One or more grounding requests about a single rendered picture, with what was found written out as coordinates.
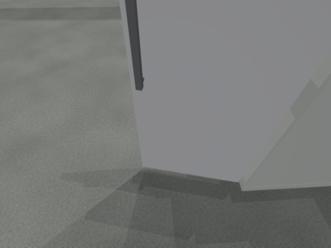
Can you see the handle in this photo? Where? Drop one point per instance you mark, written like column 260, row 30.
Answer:
column 133, row 27

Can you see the fridge door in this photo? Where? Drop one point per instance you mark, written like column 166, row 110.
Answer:
column 219, row 76

